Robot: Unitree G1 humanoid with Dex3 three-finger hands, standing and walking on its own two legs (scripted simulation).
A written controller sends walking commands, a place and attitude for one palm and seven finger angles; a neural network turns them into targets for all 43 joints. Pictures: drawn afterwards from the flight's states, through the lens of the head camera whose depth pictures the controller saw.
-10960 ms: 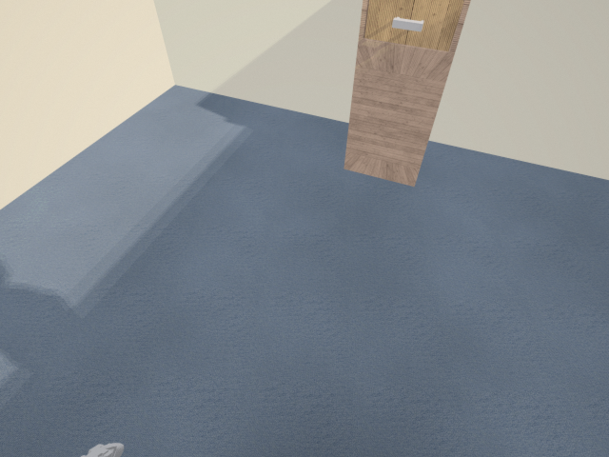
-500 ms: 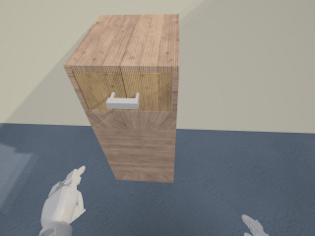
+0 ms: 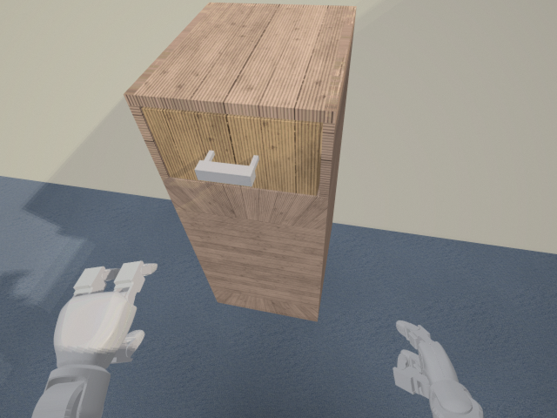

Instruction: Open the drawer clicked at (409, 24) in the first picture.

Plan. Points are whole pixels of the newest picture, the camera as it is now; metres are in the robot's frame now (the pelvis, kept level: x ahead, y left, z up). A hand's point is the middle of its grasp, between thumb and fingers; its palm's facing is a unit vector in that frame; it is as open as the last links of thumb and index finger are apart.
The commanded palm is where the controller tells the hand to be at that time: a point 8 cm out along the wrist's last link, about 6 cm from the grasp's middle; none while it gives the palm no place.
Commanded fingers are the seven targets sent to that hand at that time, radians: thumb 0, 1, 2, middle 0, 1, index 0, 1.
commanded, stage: raise the hand with hooked fingers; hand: left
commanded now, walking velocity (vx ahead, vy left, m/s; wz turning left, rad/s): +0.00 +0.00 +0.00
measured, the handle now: (229, 165) +0.54 +0.18 +0.04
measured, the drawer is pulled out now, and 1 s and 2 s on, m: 0.00 0.00 0.00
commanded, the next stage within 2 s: move the hooked fingers above the handle in 1.18 s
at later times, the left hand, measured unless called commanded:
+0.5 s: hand (125, 251) +0.29 +0.25 +0.10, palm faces +0.09 -0.11 -0.99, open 13.2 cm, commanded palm +0.27 +0.26 +0.16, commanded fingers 0.00 -0.50 0.30 -0.30 -1.20 -0.30 -1.20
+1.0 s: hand (86, 220) +0.31 +0.29 +0.14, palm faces +0.03 -0.09 -1.00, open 13.9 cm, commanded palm +0.28 +0.30 +0.20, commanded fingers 0.00 -0.50 0.30 -0.30 -1.20 -0.30 -1.20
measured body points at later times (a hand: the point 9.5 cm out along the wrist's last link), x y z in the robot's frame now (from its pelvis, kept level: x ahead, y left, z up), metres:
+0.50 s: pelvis +0.01 +0.04 +0.03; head +0.02 +0.01 +0.47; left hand +0.28 +0.26 +0.15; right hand +0.20 -0.21 -0.07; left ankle +0.01 +0.13 -0.70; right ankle -0.02 -0.05 -0.70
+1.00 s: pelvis -0.01 +0.07 +0.04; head +0.00 +0.05 +0.49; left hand +0.30 +0.30 +0.20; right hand +0.15 -0.15 -0.08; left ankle +0.01 +0.13 -0.70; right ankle -0.02 -0.05 -0.70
